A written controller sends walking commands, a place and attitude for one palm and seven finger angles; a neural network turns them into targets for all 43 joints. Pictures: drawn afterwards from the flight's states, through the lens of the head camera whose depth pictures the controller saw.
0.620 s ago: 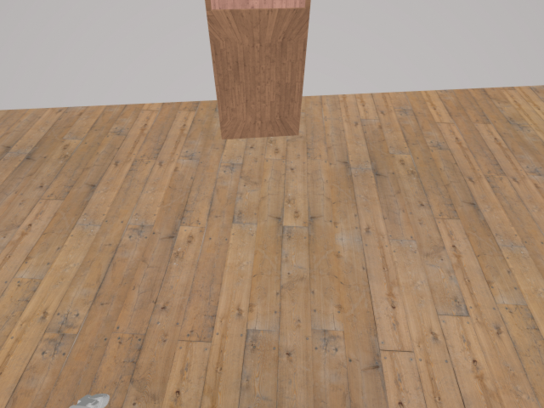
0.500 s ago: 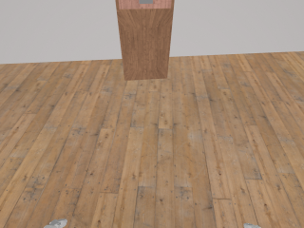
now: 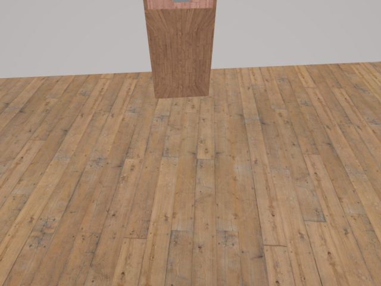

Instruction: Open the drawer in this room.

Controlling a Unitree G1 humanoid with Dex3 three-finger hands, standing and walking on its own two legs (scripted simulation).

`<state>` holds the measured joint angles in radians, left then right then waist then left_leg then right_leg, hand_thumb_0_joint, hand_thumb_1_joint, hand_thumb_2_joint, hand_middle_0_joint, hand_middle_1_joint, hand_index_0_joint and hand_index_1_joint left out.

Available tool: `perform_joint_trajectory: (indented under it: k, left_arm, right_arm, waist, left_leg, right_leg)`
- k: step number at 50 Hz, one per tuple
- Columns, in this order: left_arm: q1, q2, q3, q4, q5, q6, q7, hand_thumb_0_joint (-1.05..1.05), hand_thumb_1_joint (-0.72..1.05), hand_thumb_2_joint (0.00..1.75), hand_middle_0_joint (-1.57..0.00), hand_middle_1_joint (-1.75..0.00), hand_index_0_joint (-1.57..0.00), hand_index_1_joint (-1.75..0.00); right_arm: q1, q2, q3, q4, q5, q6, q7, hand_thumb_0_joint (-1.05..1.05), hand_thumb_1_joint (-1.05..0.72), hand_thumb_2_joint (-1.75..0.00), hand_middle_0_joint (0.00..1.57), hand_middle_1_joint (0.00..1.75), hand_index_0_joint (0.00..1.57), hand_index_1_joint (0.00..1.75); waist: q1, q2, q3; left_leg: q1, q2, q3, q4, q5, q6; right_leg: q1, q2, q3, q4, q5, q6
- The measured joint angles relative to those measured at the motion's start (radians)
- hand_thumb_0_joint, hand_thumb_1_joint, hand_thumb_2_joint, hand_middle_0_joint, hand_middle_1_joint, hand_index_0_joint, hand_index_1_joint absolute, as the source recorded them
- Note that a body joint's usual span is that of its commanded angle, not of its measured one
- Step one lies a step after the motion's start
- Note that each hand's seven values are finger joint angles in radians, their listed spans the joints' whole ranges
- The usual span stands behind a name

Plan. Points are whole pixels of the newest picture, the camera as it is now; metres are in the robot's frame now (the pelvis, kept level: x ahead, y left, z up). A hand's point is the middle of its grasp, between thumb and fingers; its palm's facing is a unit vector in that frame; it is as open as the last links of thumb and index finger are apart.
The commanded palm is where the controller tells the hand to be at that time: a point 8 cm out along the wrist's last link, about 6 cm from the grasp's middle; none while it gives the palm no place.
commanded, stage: stand and wait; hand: left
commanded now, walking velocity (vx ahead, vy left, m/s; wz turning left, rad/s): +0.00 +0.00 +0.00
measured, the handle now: out of the picture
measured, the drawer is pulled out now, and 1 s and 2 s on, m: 0.00 0.00 0.00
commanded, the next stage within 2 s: turn or walk to find it in 0.28 s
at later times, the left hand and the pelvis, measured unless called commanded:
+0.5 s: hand out of the picture +0.06 +0.23 -0.16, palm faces +0.00 -0.95 -0.32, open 7.3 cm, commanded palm none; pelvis -0.01 -0.01 +0.00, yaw +1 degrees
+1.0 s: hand out of the picture +0.01 +0.21 -0.18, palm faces +0.06 -0.96 -0.26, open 7.3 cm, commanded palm none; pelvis -0.02 +0.00 -0.01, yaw +3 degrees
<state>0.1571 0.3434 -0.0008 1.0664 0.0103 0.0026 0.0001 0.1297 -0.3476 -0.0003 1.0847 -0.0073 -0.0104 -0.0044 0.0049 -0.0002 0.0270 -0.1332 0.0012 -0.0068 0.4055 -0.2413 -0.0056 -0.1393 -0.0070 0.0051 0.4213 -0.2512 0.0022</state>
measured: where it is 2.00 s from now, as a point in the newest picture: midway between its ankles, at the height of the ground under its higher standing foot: outside the picture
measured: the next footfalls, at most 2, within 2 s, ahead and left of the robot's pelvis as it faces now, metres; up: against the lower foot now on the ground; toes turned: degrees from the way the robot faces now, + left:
right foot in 1.80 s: +0.00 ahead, -0.12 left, +0.00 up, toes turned +15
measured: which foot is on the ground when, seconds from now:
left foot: down 0.00-1.00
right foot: down 0.00-1.00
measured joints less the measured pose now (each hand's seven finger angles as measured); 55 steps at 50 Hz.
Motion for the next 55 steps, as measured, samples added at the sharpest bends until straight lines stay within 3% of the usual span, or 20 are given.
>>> perform_joint_trajectory:
  k: [21, 33, 55]
  left_arm:
    - [-0.024, -0.017, 0.000, -0.007, 0.001, 0.002, 0.003, 0.00, 0.91, 0.89, -0.21, -0.30, -0.20, -0.30]
    - [0.021, -0.071, -0.013, -0.007, 0.001, 0.008, 0.006, 0.00, 0.91, 0.89, -0.20, -0.30, -0.20, -0.30]
    - [0.080, -0.116, -0.007, 0.009, 0.002, 0.008, 0.018, 0.00, 0.91, 0.89, -0.20, -0.30, -0.20, -0.30]
  right_arm:
    - [0.009, 0.009, 0.002, 0.009, -0.001, 0.006, 0.006, 0.00, -0.90, -0.90, 0.21, 0.30, 0.20, 0.30]
    - [0.028, 0.080, 0.012, 0.007, 0.001, 0.013, 0.010, 0.00, -0.90, -0.90, 0.20, 0.30, 0.20, 0.30]
    - [0.059, 0.130, 0.009, 0.008, 0.004, 0.013, 0.002, 0.00, -0.90, -0.90, 0.20, 0.30, 0.20, 0.30]
  waist:
    - [-0.012, 0.004, -0.001]
    - [0.000, -0.004, 0.008]
    - [0.011, -0.005, 0.003]
  left_leg:
    - [-0.032, 0.003, -0.015, 0.003, 0.022, -0.009]
    - [-0.057, -0.005, -0.027, 0.048, 0.002, -0.006]
    - [-0.079, -0.019, -0.049, 0.069, -0.001, 0.001]
  right_leg:
    - [-0.028, 0.003, -0.015, 0.005, 0.015, -0.006]
    - [-0.045, -0.005, -0.027, 0.045, -0.007, -0.003]
    - [-0.051, -0.019, -0.049, 0.054, -0.014, 0.005]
